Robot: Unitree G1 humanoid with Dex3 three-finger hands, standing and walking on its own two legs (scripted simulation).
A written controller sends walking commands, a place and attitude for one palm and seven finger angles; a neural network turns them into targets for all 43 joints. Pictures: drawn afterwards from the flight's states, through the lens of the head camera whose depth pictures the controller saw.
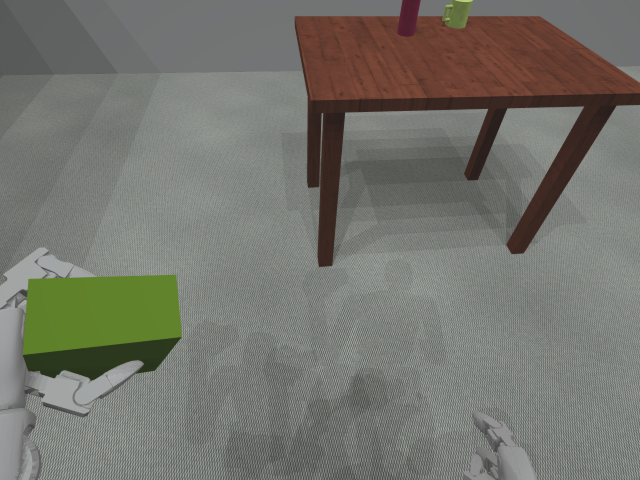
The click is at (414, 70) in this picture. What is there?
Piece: table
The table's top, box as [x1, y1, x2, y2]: [295, 16, 639, 112]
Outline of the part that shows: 295,16 295,29 311,112 639,104 639,83 539,16 468,16 465,27 459,29 446,26 444,24 445,22 441,21 442,16 417,16 414,34 409,37 401,36 396,33 399,16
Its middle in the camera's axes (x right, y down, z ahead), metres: +0.43 -0.62 +1.31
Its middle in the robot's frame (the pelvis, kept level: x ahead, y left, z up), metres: +1.42 -0.36 -0.03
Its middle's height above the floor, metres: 0.74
